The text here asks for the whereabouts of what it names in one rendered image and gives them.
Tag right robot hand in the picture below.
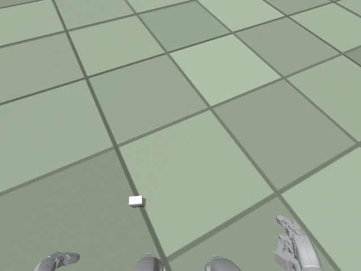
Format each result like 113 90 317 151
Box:
274 214 322 271

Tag left robot hand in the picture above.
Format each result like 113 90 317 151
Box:
34 252 80 271

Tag small box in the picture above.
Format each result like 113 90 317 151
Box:
129 195 143 206

